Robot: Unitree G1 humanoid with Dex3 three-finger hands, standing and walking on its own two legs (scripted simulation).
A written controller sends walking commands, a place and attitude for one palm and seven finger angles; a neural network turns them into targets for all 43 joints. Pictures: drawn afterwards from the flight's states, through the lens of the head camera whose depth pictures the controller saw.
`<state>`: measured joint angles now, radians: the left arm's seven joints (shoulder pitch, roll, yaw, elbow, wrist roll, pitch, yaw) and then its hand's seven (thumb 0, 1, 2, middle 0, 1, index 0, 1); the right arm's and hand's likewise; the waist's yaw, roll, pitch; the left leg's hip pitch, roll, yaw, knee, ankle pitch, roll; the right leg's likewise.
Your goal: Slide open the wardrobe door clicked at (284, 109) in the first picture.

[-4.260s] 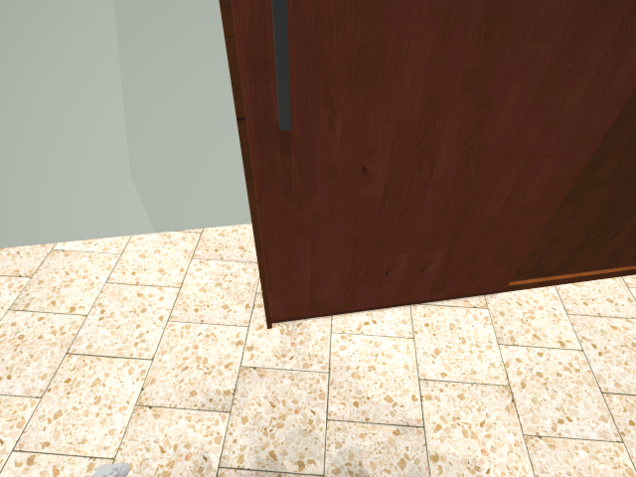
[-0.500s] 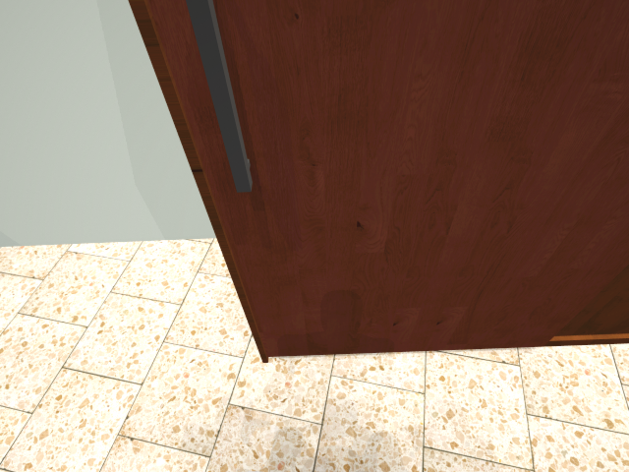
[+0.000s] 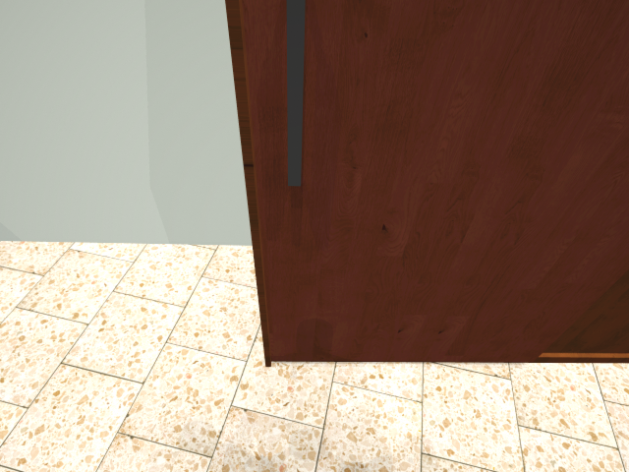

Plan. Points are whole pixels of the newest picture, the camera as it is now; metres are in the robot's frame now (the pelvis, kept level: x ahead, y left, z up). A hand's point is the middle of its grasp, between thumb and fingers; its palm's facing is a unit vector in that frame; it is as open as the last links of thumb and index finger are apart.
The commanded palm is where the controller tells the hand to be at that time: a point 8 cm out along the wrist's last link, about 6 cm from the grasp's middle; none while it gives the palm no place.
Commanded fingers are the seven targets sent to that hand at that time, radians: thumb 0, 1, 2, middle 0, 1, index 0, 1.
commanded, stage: come to a stop and stand still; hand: left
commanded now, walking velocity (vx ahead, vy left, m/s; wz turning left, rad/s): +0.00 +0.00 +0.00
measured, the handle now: (295, 82) +0.57 +0.08 +0.23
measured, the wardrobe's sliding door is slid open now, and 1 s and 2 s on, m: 0.00 0.00 0.00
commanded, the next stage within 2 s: look again from close up in 0.96 s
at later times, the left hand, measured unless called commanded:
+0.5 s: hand out of the picture +0.02 +0.16 -0.18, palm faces +0.00 -0.98 -0.21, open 7.3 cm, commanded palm none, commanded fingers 0.00 0.90 0.90 -0.20 -0.30 -0.20 -0.30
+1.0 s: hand out of the picture +0.06 +0.15 -0.17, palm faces +0.00 -0.98 -0.22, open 7.4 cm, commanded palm none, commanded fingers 0.00 0.90 0.90 -0.20 -0.30 -0.20 -0.30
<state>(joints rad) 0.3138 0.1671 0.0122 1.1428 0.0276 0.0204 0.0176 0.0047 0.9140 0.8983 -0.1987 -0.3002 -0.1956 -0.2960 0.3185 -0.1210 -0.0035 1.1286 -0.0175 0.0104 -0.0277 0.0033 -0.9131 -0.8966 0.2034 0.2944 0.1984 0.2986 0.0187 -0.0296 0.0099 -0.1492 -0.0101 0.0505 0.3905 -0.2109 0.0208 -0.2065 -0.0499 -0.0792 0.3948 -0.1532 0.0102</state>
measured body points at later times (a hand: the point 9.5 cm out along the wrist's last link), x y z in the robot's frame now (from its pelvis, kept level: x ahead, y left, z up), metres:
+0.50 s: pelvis +0.03 +0.00 -0.01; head +0.02 -0.02 +0.44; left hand +0.02 +0.22 -0.16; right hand +0.03 -0.22 -0.17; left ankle +0.00 +0.10 -0.74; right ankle +0.04 -0.12 -0.74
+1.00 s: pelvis +0.03 -0.03 +0.00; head +0.04 -0.04 +0.45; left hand +0.06 +0.20 -0.15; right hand +0.04 -0.26 -0.17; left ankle +0.00 +0.10 -0.74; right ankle +0.04 -0.12 -0.74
